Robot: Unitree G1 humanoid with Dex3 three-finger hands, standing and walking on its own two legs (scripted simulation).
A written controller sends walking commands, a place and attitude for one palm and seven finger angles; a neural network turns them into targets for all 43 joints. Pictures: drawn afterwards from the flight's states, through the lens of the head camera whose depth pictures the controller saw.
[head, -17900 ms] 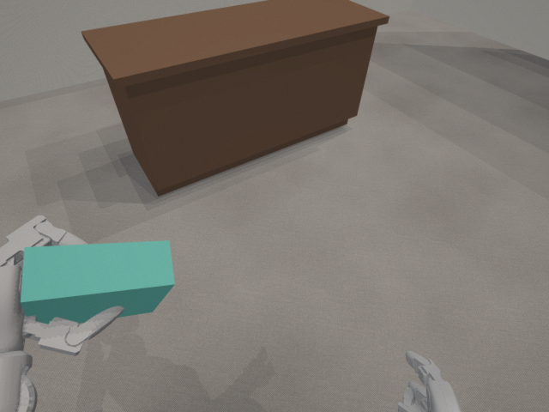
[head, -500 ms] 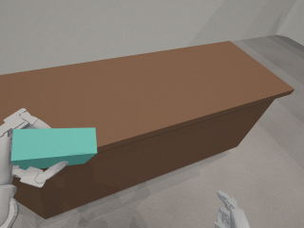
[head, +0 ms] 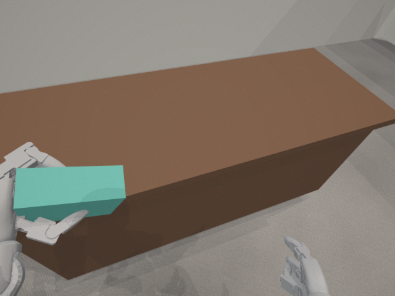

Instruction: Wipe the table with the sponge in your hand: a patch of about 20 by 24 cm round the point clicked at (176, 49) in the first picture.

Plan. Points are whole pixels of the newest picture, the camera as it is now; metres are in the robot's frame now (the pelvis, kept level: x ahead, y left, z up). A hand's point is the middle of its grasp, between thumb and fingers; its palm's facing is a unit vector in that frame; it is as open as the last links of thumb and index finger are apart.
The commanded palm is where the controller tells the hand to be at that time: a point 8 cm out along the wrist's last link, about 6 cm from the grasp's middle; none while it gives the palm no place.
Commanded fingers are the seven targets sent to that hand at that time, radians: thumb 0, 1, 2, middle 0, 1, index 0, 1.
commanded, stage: look again from close up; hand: left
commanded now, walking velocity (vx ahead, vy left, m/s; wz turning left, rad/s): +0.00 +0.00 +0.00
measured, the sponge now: (88, 194) +0.24 +0.21 +0.12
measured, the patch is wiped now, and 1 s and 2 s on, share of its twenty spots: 0.00 0.00 0.00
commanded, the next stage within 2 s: shuffle to correct the standing spot in 0.40 s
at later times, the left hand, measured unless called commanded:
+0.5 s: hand (54, 201) +0.21 +0.24 +0.14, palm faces +0.38 -0.85 -0.35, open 9.5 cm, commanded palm +0.16 +0.27 +0.17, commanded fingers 0.00 0.10 1.30 -1.20 -1.60 -1.20 -1.60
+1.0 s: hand (48, 181) +0.24 +0.26 +0.15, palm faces +0.39 -0.83 -0.39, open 9.5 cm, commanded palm +0.18 +0.30 +0.17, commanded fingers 0.00 0.10 1.30 -1.20 -1.60 -1.20 -1.60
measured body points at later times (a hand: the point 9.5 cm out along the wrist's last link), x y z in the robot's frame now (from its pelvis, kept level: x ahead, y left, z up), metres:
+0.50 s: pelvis +0.00 -0.01 +0.00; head +0.01 +0.01 +0.45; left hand +0.19 +0.29 +0.16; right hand +0.18 -0.23 -0.07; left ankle +0.02 +0.07 -0.75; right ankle +0.00 -0.13 -0.75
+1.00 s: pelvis +0.03 +0.01 -0.02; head +0.04 +0.03 +0.43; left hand +0.21 +0.30 +0.17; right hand +0.20 -0.21 -0.10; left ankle +0.02 +0.07 -0.74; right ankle +0.00 -0.13 -0.75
